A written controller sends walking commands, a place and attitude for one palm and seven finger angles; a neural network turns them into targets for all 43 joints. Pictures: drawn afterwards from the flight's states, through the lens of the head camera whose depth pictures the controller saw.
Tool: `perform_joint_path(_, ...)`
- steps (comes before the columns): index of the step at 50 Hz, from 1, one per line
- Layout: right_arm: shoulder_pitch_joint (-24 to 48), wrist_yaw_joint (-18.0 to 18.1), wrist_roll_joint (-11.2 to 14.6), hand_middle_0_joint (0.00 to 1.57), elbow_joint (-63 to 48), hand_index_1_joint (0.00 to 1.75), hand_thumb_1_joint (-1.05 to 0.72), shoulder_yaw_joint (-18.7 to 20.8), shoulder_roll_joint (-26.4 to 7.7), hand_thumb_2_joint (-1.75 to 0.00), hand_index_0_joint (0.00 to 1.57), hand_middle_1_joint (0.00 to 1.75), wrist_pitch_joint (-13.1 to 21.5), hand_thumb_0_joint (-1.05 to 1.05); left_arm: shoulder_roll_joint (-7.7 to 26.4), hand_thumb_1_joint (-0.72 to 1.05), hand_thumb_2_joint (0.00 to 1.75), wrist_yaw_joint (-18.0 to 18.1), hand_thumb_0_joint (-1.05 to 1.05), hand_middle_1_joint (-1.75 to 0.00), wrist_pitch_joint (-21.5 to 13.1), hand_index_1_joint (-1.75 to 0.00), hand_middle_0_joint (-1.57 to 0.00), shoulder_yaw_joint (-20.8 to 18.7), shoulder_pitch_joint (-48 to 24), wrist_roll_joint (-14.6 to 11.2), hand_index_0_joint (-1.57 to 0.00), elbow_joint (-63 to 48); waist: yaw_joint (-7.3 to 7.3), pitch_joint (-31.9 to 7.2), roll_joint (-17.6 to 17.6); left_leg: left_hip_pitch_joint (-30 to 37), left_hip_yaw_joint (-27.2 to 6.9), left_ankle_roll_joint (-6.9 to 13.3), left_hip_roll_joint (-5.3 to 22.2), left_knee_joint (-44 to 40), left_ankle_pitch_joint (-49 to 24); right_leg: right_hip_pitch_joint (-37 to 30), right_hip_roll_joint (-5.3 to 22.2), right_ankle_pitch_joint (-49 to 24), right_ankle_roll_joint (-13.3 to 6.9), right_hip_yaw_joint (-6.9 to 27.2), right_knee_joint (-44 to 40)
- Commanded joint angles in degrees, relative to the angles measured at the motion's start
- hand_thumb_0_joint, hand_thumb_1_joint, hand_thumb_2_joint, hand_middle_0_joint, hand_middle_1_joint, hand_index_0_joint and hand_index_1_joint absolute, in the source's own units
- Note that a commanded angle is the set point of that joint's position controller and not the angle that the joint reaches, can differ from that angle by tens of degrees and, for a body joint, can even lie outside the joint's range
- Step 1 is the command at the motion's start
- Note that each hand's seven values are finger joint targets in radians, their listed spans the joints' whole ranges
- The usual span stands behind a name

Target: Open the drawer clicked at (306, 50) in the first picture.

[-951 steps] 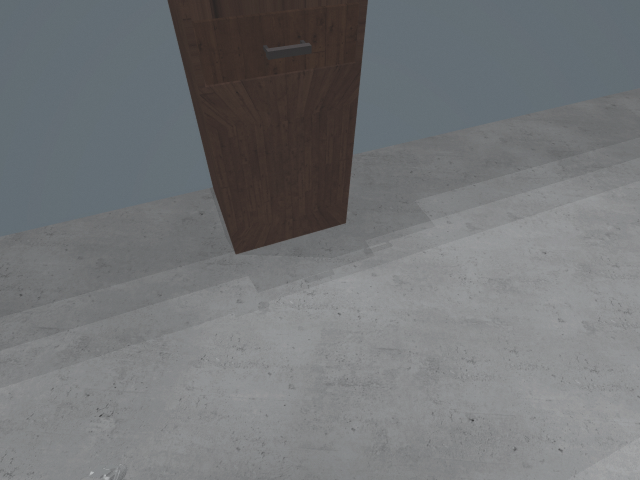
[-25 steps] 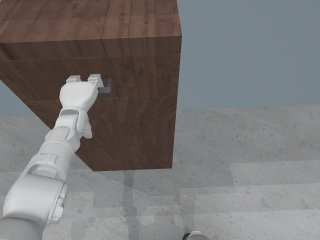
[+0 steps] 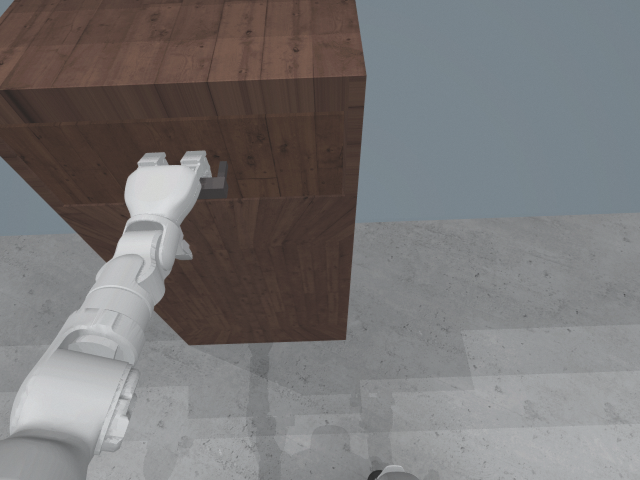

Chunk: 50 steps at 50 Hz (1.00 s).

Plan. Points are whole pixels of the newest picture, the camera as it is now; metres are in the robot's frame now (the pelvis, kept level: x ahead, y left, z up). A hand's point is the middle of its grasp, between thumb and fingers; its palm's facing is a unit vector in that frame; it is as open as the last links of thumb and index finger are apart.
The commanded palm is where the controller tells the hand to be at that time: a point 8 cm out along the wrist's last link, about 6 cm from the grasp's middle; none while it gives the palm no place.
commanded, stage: close the thumb around the handle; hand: left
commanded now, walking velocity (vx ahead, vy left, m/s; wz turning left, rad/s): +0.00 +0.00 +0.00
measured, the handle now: (184, 179) +0.51 +0.19 +0.05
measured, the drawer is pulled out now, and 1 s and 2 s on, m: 0.00 0.03 0.16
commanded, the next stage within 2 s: pull the drawer open in 0.44 s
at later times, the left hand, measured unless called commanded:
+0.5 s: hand (176, 218) +0.45 +0.20 +0.03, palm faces -0.03 -0.01 -1.00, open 5.6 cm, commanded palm +0.43 +0.21 +0.09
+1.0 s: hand (173, 236) +0.42 +0.20 +0.03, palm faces +0.00 -0.03 -1.00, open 5.6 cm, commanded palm +0.38 +0.21 +0.09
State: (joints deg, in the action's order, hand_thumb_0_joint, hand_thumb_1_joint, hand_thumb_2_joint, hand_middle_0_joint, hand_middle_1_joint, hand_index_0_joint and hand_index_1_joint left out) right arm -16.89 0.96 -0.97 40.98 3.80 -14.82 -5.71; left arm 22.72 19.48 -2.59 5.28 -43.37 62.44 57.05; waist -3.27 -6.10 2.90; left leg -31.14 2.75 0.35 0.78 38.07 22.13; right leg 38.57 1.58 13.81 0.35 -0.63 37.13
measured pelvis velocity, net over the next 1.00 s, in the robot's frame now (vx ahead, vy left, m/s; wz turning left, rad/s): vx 0.02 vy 0.00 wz -0.02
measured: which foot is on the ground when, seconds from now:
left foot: down 0.00-1.00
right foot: down 0.00-1.00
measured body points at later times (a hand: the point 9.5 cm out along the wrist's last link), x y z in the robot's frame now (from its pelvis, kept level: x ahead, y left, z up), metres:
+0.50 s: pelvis +0.00 +0.00 +0.00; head +0.08 -0.02 +0.44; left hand +0.45 +0.20 +0.09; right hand +0.07 -0.27 -0.14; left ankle -0.05 +0.11 -0.72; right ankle +0.03 -0.13 -0.72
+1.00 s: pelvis +0.02 +0.00 +0.01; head +0.08 -0.02 +0.45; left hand +0.42 +0.20 +0.09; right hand +0.10 -0.26 -0.13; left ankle -0.05 +0.11 -0.72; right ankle +0.03 -0.13 -0.72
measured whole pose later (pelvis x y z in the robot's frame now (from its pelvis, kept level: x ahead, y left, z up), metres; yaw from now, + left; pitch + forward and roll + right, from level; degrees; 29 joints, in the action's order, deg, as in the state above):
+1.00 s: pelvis +0.02 +0.00 +0.01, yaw -1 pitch +13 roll +0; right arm -14.8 0.5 0.1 38.8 4.0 -14.7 -6.7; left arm 21.0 18.3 -0.7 5.0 -27.3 61.2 38.8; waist -1.1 -5.9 3.4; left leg -25.0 3.8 0.4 1.1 34.3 22.1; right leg 33.3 1.0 14.0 0.5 0.3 34.5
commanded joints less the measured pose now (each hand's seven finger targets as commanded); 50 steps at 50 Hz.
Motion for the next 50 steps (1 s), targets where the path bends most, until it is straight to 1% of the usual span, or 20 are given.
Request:
perform_joint_path(1, -4.5, 0.6, 0.3, 0.20, -4.7, 0.30, -0.90, 2.5, -8.1, -0.90, 0.20, 0.30, 1.3, 0.00, 12.9, 0.28, 0.64, 1.6, 0.00, -1.28, -0.6, -1.28, -0.36, -4.3, -22.4, -0.4, -0.36, -11.2, -0.28, -23.2, -3.0, 5.2, -0.2, 1.1, -2.3, -4.0, -23.1, -20.8, -2.4, -18.5, -2.1, -0.6, -1.2)
perform_joint_path(4, -4.1, 0.7, 0.2, 0.20, -4.6, 0.30, -0.90, 2.2, -8.4, -0.90, 0.20, 0.30, 1.2, 0.00, 15.5, 0.45, 0.71, 1.7, 0.00, -1.30, -0.9, -1.30, -0.37, -6.1, -22.6, 0.0, -0.37, -11.2, 0.00, -22.0, -3.3, 4.2, -0.3, 1.1, -2.3, -4.4, -21.6, -20.8, -2.3, -17.1, -2.2, -0.5, -1.4)
perform_joint_path(5, -4.1, 0.7, 0.4, 0.20, -4.8, 0.30, -0.90, 2.2, -8.2, -0.90, 0.20, 0.30, 1.3, 0.00, 14.5, 0.51, 0.73, 1.9, 0.00, -1.31, -1.0, -1.31, -0.37, -5.1, -22.8, 0.2, -0.37, -11.2, -0.30, -21.4, -3.0, 4.1, -0.3, 1.1, -2.3, -4.5, -21.4, -20.2, -2.3, -17.0, -2.2, -0.6, -1.3)
perform_joint_path(10, -4.4, 0.6, 0.0, 0.20, -4.7, 0.30, -0.90, 2.7, -8.0, -0.90, 0.20, 0.30, 1.4, 0.00, 15.5, 0.79, 0.85, 2.4, 0.00, -1.34, -1.5, -1.34, -0.39, -6.5, -21.6, 0.1, -0.39, -13.6, 0.26, -25.5, -2.1, 5.6, 0.1, 1.1, -2.3, -3.5, -25.2, -22.4, -2.3, -21.1, -2.1, -0.3, -0.6)
perform_joint_path(12, -4.1, 0.4, 0.2, 0.20, -4.9, 0.30, -0.90, 2.7, -7.8, -0.90, 0.20, 0.30, 1.4, 0.00, 12.7, 0.90, 0.90, 2.2, 0.00, -1.35, -1.1, -1.35, -0.40, -4.5, -20.4, -0.2, -0.40, -13.1, 0.04, -23.5, -2.1, 5.4, 0.2, 1.0, -2.3, -3.7, -24.7, -21.3, -2.4, -20.6, -2.1, -0.6, -0.9)
perform_joint_path(13, -4.2, 0.4, 0.3, 0.20, -4.5, 0.30, -0.90, 2.7, -7.9, -0.90, 0.20, 0.30, 1.4, 0.00, 12.5, 0.90, 0.90, 2.2, 0.00, -1.35, -0.9, -1.35, -0.40, -4.1, -21.0, 0.0, -0.40, -12.5, -0.62, -22.4, -3.2, 5.4, 0.0, 1.0, -2.2, -3.8, -23.7, -20.6, -2.4, -19.5, -2.1, -0.7, -1.3)
perform_joint_path(16, -4.1, 0.5, 0.3, 0.20, -4.6, 0.30, -0.90, 2.7, -8.1, -0.90, 0.20, 0.30, 1.3, 0.00, 14.3, 0.90, 0.90, 2.1, 0.00, -1.35, -1.0, -1.35, -0.40, -5.7, -20.5, -0.3, -0.40, -13.0, 0.18, -23.4, -2.5, 5.9, 0.1, 1.1, -2.3, -3.9, -23.9, -21.4, -2.4, -19.5, -2.1, -0.6, -1.2)
perform_joint_path(17, -4.1, 0.6, 0.3, 0.20, -4.5, 0.30, -0.90, 2.6, -8.0, -0.90, 0.20, 0.30, 1.3, 0.00, 13.7, 0.90, 0.90, 2.0, 0.00, -1.35, -1.1, -1.35, -0.40, -4.9, -21.8, -0.2, -0.40, -13.3, -0.38, -22.8, -3.1, 5.6, 0.0, 1.1, -2.3, -4.1, -23.7, -21.4, -2.4, -19.7, -2.1, -0.6, -1.4)
perform_joint_path(21, -3.6, 0.7, 0.2, 0.20, -4.8, 0.30, -0.90, 2.5, -8.1, -0.90, 0.20, 0.30, 1.3, 0.00, 15.7, 0.90, 0.90, 2.0, 0.00, -1.35, -1.5, -1.35, -0.40, -6.7, -20.5, -0.2, -0.40, -13.8, 0.58, -23.1, -2.8, 4.9, 0.1, 1.2, -2.5, -4.3, -23.1, -22.6, -2.2, -19.6, -2.1, -0.3, -1.3)
perform_joint_path(22, -3.5, 0.7, 0.2, 0.20, -5.0, 0.30, -0.90, 2.6, -7.9, -0.90, 0.20, 0.30, 1.3, 0.00, 14.0, 0.90, 0.90, 1.9, 0.00, -1.35, -1.4, -1.35, -0.40, -5.3, -20.2, -0.3, -0.40, -13.8, 0.32, -23.5, -2.0, 5.5, 0.3, 1.2, -2.5, -4.2, -23.3, -22.4, -2.2, -19.9, -2.1, -0.3, -1.4)
perform_joint_path(24, -3.3, 0.7, 0.3, 0.20, -5.0, 0.30, -0.90, 2.5, -8.1, -0.90, 0.20, 0.30, 1.3, 0.00, 15.0, 0.90, 0.90, 1.8, 0.00, -1.35, -1.4, -1.35, -0.40, -6.1, -20.3, -0.2, -0.40, -13.5, 0.43, -22.9, -2.2, 5.2, 0.0, 1.0, -2.5, -4.2, -23.5, -21.9, -2.3, -19.2, -2.2, -0.5, -1.2)
perform_joint_path(25, -3.5, 0.7, 0.3, 0.20, -4.9, 0.30, -0.90, 2.5, -8.0, -0.90, 0.20, 0.30, 1.4, 0.00, 13.8, 0.90, 0.90, 1.8, 0.00, -1.35, -1.4, -1.35, -0.40, -4.8, -21.6, -0.1, -0.40, -13.7, -0.35, -22.1, -1.7, 5.6, 0.0, 1.1, -2.2, -4.2, -23.3, -20.9, -2.3, -19.1, -2.1, -0.6, -1.4)
perform_joint_path(29, -3.4, 0.8, 0.3, 0.20, -5.0, 0.30, -0.90, 2.5, -8.2, -0.90, 0.20, 0.30, 1.4, 0.00, 15.2, 0.90, 0.90, 1.8, 0.00, -1.35, -1.2, -1.35, -0.40, -6.3, -20.5, 0.0, -0.40, -13.2, 0.36, -23.0, -2.7, 5.0, 0.2, 1.2, -2.4, -4.3, -22.4, -21.9, -2.3, -18.4, -2.2, -0.3, -1.5)
perform_joint_path(31, -3.2, 0.6, 0.3, 0.20, -5.5, 0.30, -0.90, 2.6, -7.8, -0.90, 0.20, 0.30, 1.5, 0.00, 13.3, 0.90, 0.90, 1.7, 0.00, -1.35, -1.3, -1.35, -0.40, -5.1, -18.4, -0.3, -0.40, -14.8, 1.04, -24.4, -1.6, 5.9, 0.4, 1.1, -2.4, -4.3, -24.1, -22.7, -2.3, -20.0, -2.2, -0.5, -1.1)
perform_joint_path(35, -2.6, 0.4, 0.6, 0.20, -6.2, 0.30, -0.90, 2.7, -7.9, -0.90, 0.20, 0.30, 1.3, 0.00, 13.8, 0.90, 0.90, 1.1, 0.00, -1.35, -1.4, -1.35, -0.40, -6.5, -12.7, -0.8, -0.40, -16.3, 2.28, -24.3, -3.2, 5.8, 0.3, 1.0, -2.1, -4.6, -25.9, -24.2, -2.3, -21.4, -2.2, -0.5, -0.9)
perform_joint_path(40, -0.8, -0.1, 1.1, 0.20, -7.6, 0.30, -0.90, 2.7, -7.6, -0.90, 0.20, 0.30, 1.3, 0.00, 11.0, 0.90, 0.90, 1.0, 0.00, -1.35, -0.5, -1.35, -0.40, -5.1, -5.4, -1.4, -0.40, -21.0, 3.05, -22.5, -3.3, 6.8, 0.4, 0.9, -1.8, -5.3, -27.9, -24.9, -2.3, -22.5, -2.3, -0.8, -1.6)
perform_joint_path(42, -0.2, -0.1, 1.1, 0.20, -7.8, 0.30, -0.90, 2.7, -7.8, -0.90, 0.20, 0.30, 1.3, 0.00, 12.4, 0.90, 0.90, 1.1, 0.00, -1.35, 0.3, -1.35, -0.40, -6.6, -2.6, -1.5, -0.40, -22.9, 3.83, -22.5, -3.4, 6.9, 0.6, 1.0, -1.9, -5.6, -28.2, -26.0, -2.3, -23.1, -2.2, -0.6, -1.8)
perform_joint_path(44, 0.6, 0.1, 1.2, 0.20, -8.0, 0.30, -0.90, 2.6, -8.0, -0.90, 0.20, 0.30, 1.1, 0.00, 13.3, 0.90, 0.90, 1.0, 0.00, -1.35, 1.0, -1.35, -0.40, -7.3, -2.3, -1.3, -0.40, -24.5, 3.56, -21.6, -4.3, 7.1, 0.5, 0.9, -1.8, -6.1, -27.8, -26.5, -2.3, -22.7, -2.3, -0.6, -2.0)
perform_joint_path(48, 2.0, -0.1, 1.4, 0.20, -8.6, 0.30, -0.90, 2.5, -7.3, -0.90, 0.20, 0.30, 1.2, 0.00, 9.5, 0.90, 0.90, 0.8, 0.00, -1.35, 2.5, -1.35, -0.40, -4.5, 1.5, -1.4, -0.40, -29.4, 3.69, -20.7, -3.1, 9.9, 0.4, 0.6, -1.5, -6.3, -30.3, -25.6, -2.4, -23.1, -2.3, -1.0, -2.5)
perform_joint_path(50, 2.9, 0.0, 1.5, 0.20, -9.1, 0.30, -0.90, 2.3, -7.4, -0.90, 0.20, 0.30, 1.2, 0.00, 10.4, 0.90, 0.90, 0.5, 0.00, -1.35, 3.1, -1.35, -0.40, -5.3, 3.4, -1.7, -0.40, -31.1, 4.24, -20.1, -2.6, 10.0, 0.4, 0.6, -1.6, -6.8, -29.7, -26.4, -2.4, -22.5, -2.3, -1.0, -2.7)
